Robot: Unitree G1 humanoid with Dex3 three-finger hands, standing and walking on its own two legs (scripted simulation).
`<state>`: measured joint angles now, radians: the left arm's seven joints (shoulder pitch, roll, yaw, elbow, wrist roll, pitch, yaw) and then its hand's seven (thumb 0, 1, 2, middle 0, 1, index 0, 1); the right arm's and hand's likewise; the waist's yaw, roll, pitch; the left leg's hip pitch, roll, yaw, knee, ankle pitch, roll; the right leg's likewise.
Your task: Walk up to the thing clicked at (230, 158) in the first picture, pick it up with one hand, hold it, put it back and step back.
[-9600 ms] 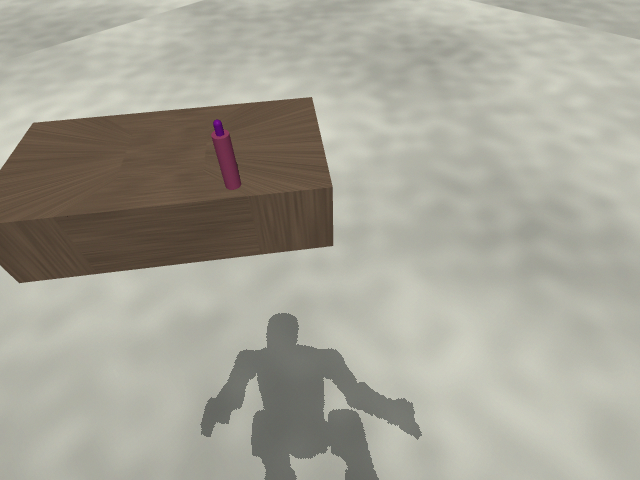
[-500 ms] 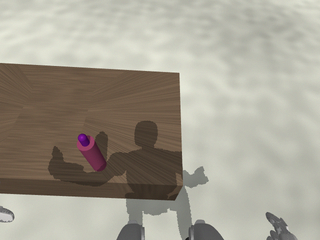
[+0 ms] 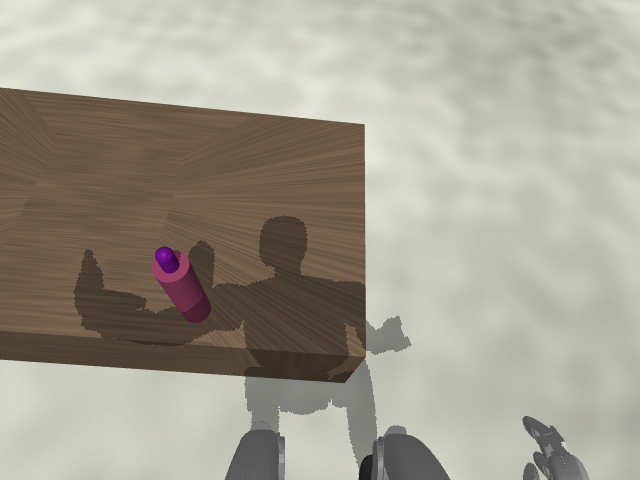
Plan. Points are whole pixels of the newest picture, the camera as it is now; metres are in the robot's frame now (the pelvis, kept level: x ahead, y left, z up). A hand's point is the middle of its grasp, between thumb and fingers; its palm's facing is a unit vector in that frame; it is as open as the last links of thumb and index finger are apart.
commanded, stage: go down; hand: left
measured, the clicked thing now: (182, 285) +0.44 +0.26 -0.23
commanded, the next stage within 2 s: none
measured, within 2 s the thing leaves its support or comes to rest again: neither
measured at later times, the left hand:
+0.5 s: hand out of the picture +0.28 +0.44 +0.00, palm faces +0.29 -0.95 -0.14, open 17.6 cm
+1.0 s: hand out of the picture +0.28 +0.46 +0.00, palm faces +0.30 -0.95 -0.12, open 17.6 cm
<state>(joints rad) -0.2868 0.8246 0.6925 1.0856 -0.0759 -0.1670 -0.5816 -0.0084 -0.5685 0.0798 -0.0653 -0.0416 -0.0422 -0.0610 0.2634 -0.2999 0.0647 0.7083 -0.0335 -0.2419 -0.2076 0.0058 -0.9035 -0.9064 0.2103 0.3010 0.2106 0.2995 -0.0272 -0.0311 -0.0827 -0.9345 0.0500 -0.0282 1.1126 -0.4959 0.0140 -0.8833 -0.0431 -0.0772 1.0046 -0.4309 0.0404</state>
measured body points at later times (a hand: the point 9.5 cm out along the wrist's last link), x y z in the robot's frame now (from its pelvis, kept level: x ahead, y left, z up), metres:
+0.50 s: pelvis +0.00 +0.00 -0.01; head +0.13 +0.06 +0.42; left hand +0.26 +0.49 +0.01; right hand +0.13 -0.27 -0.09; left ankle +0.02 +0.10 -0.66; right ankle +0.03 -0.16 -0.66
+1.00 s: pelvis +0.00 +0.00 -0.02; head +0.14 +0.06 +0.40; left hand +0.26 +0.51 +0.01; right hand +0.13 -0.27 -0.10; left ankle +0.02 +0.10 -0.66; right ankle +0.03 -0.16 -0.66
